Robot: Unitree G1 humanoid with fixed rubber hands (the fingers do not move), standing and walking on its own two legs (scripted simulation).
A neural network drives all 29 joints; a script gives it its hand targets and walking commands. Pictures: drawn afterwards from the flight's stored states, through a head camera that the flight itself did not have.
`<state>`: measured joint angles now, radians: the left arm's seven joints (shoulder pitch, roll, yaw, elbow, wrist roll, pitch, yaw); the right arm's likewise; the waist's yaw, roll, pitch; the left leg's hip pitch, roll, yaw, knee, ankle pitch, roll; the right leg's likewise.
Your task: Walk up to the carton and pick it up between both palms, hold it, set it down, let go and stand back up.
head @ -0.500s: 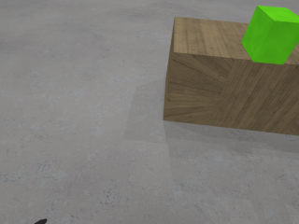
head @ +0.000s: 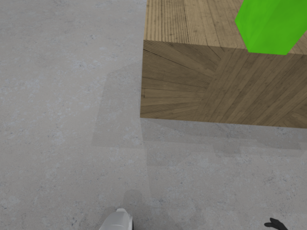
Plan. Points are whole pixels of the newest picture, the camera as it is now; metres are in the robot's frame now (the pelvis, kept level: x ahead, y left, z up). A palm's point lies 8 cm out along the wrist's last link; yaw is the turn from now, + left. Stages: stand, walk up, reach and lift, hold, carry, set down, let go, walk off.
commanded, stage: walk up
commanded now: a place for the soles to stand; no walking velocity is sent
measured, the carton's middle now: (272, 12) +1.02 -0.52 +0.05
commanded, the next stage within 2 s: none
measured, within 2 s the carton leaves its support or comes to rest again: neither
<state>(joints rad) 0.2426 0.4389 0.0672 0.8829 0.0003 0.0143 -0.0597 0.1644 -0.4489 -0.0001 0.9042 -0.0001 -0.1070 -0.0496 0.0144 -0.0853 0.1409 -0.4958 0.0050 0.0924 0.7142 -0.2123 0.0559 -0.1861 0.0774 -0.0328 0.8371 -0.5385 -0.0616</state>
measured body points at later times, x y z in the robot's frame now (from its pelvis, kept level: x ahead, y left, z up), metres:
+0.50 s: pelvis +0.21 -0.15 +0.02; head +0.27 -0.15 +0.46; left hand +0.32 +0.18 -0.09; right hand +0.27 -0.49 -0.08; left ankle +0.17 +0.00 -0.63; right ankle +0.18 -0.22 -0.71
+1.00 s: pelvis +0.36 -0.25 +0.00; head +0.38 -0.23 +0.45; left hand +0.54 +0.06 -0.11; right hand +0.37 -0.60 -0.08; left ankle +0.41 -0.11 -0.70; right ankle +0.32 -0.36 -0.67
